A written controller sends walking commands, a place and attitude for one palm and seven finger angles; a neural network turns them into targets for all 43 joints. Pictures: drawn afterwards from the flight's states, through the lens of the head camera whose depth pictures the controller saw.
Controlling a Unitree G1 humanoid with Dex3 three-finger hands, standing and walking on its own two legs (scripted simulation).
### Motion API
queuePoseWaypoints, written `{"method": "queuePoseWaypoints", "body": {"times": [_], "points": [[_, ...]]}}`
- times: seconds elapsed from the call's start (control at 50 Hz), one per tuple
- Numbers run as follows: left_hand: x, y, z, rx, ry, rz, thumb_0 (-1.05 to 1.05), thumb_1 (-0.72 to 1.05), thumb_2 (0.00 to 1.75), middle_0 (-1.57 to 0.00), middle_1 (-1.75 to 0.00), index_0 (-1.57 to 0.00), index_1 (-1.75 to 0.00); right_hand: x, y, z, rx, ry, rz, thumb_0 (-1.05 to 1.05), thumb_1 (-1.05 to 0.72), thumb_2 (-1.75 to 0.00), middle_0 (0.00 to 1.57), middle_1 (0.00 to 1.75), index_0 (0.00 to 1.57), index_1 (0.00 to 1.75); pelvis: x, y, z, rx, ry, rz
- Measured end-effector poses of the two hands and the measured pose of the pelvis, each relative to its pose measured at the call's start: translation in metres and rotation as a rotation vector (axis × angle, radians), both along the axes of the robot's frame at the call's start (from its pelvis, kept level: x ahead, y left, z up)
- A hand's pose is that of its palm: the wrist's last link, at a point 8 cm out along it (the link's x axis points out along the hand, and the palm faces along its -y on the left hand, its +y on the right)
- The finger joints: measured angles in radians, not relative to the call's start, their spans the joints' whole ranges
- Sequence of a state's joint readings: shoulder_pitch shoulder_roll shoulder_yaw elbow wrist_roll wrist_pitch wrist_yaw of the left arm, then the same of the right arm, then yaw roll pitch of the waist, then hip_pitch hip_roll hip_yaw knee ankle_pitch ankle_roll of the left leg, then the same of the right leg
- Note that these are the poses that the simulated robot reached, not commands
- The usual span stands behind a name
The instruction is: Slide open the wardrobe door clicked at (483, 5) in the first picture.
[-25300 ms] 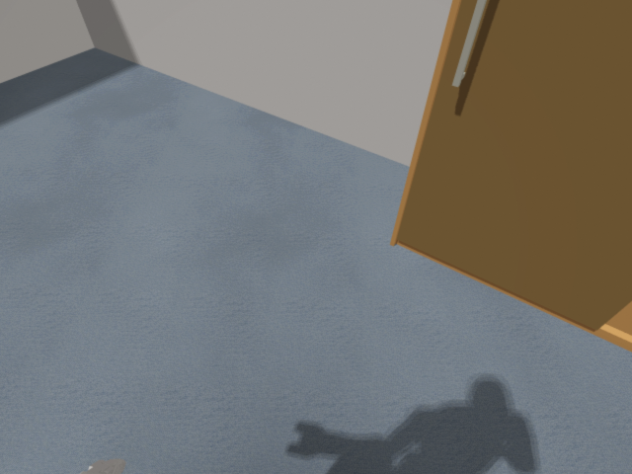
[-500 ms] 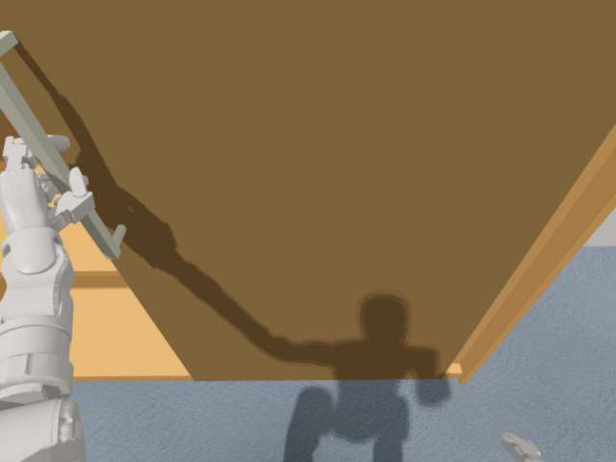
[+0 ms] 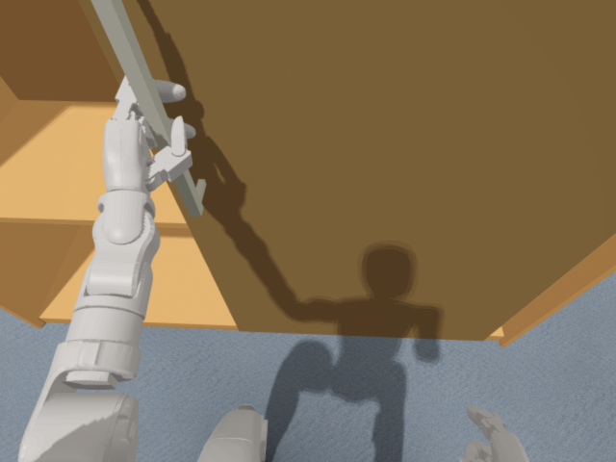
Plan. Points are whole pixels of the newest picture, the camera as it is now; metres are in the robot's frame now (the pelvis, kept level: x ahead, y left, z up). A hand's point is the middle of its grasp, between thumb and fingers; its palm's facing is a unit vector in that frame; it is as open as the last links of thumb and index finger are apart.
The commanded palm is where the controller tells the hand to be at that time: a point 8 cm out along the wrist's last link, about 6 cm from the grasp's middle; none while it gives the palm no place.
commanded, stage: stop walking and hold the door there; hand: left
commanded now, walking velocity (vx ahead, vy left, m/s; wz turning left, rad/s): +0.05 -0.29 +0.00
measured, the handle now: (165, 117) +0.46 +0.21 +0.17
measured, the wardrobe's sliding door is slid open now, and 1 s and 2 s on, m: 0.68 0.68 0.68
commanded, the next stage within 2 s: loosen the grip on the handle in 0.92 s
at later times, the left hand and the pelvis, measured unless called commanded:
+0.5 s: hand (181, 153) +0.41 +0.18 +0.16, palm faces +0.08 -1.00 -0.05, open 5.7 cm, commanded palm +0.39 +0.19 +0.15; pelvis +0.01 +0.06 +0.00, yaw +4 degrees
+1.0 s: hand (183, 154) +0.41 +0.18 +0.16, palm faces +0.15 -0.98 -0.12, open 6.0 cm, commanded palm +0.38 +0.23 +0.15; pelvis +0.02 +0.04 +0.01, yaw +5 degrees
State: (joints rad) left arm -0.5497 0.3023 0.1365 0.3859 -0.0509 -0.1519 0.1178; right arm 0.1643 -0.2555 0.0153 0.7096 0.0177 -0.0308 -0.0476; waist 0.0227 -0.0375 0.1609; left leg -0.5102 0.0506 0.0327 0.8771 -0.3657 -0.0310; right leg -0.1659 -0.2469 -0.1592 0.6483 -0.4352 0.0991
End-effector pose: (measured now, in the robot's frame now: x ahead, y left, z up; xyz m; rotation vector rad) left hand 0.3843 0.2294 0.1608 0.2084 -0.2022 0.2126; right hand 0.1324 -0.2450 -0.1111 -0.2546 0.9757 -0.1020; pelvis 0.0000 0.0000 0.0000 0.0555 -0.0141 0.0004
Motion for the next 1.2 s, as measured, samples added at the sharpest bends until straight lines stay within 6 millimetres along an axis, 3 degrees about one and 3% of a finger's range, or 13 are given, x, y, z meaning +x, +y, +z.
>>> {"method": "queuePoseWaypoints", "body": {"times": [0.06,0.1,0.24,0.34,0.48,0.58,0.72,0.86,1.02,1.08,1.12,1.2], "points": [[0.005,0.004,-0.004,-0.038,-0.071,-0.072,-0.03,0.75,0.85,-0.44,-1.39,-0.29,-1.37,0.004,0.015,-0.014,-0.045,-0.018,-0.028,0.01,-0.90,-0.89,0.20,0.30,0.20,0.30,0.006,0.030,-0.019,-0.040,0.005,0.009],[0.006,0.005,-0.006,-0.072,-0.098,-0.106,-0.03,0.76,0.85,-0.45,-1.39,-0.28,-1.37,0.006,0.032,-0.021,-0.023,-0.015,-0.052,0.01,-0.90,-0.89,0.20,0.30,0.20,0.30,0.003,0.038,-0.022,-0.030,-0.008,0.020],[0.004,0.003,-0.006,-0.104,-0.081,-0.118,-0.01,0.80,0.84,-0.46,-1.40,-0.24,-1.39,0.027,0.100,-0.025,0.136,-0.029,0.062,0.01,-0.90,-0.89,0.20,0.30,0.20,0.30,0.001,0.042,-0.014,-0.044,-0.003,0.020],[0.002,0.003,-0.004,-0.070,-0.044,-0.107,-0.01,0.80,0.82,-0.46,-1.40,-0.22,-1.40,0.048,0.118,-0.022,0.182,-0.068,0.114,0.01,-0.90,-0.89,0.21,0.30,0.21,0.30,0.004,0.044,-0.010,-0.064,-0.011,0.055],[0.002,0.004,-0.003,-0.129,-0.024,-0.156,0.01,0.82,0.83,-0.46,-1.40,-0.24,-1.40,0.075,0.110,0.009,0.063,-0.136,0.131,0.01,-0.90,-0.89,0.20,0.30,0.20,0.30,0.012,0.059,-0.001,-0.047,0.007,0.075],[0.000,0.004,0.000,-0.124,0.016,-0.153,0.01,0.82,0.83,-0.44,-1.40,-0.22,-1.40,0.083,0.106,0.029,0.060,-0.172,0.152,0.01,-0.90,-0.89,0.20,0.30,0.20,0.30,0.012,0.059,0.010,-0.076,0.008,0.072],[-0.002,0.001,0.001,-0.075,0.030,-0.099,0.00,0.82,0.83,-0.44,-1.40,-0.18,-1.40,0.082,0.096,0.024,0.095,-0.177,0.160,0.00,-0.90,-0.89,0.20,0.30,0.20,0.30,0.017,0.040,0.006,-0.062,-0.003,0.063],[-0.003,-0.001,0.002,-0.065,0.045,-0.065,0.00,0.82,0.83,-0.45,-1.40,-0.17,-1.40,0.067,0.073,0.010,0.051,-0.112,0.098,0.01,-0.90,-0.89,0.20,0.30,0.20,0.30,0.021,0.035,0.004,-0.063,0.008,0.107],[-0.003,-0.001,0.002,-0.072,0.047,-0.075,0.00,0.82,0.83,-0.44,-1.40,-0.17,-1.40,0.051,0.062,0.014,0.020,-0.080,0.063,0.01,-0.90,-0.89,0.20,0.30,0.20,0.30,0.020,0.039,0.007,-0.054,0.012,0.078],[0.009,0.009,0.002,-0.004,0.095,-0.101,-0.03,0.73,0.81,-0.44,-1.40,-0.20,-1.40,0.044,0.058,0.021,0.050,-0.122,0.042,0.01,-0.90,-0.89,0.20,0.30,0.20,0.30,0.015,0.033,0.009,-0.043,0.029,0.067],[0.013,0.013,0.000,-0.100,0.132,-0.098,-0.03,0.65,0.79,-0.45,-1.40,-0.26,-1.40,0.036,0.054,0.027,0.064,-0.161,0.032,0.01,-0.90,-0.89,0.20,0.30,0.20,0.30,0.012,0.029,0.011,-0.041,0.048,0.073],[-0.001,0.012,0.008,-0.131,0.071,-0.065,-0.02,0.47,0.70,-0.46,-1.40,-0.36,-1.41,0.015,0.038,0.029,0.070,-0.210,0.018,0.01,-0.90,-0.89,0.20,0.30,0.20,0.30,0.005,0.026,0.009,-0.040,0.049,0.064]]}}
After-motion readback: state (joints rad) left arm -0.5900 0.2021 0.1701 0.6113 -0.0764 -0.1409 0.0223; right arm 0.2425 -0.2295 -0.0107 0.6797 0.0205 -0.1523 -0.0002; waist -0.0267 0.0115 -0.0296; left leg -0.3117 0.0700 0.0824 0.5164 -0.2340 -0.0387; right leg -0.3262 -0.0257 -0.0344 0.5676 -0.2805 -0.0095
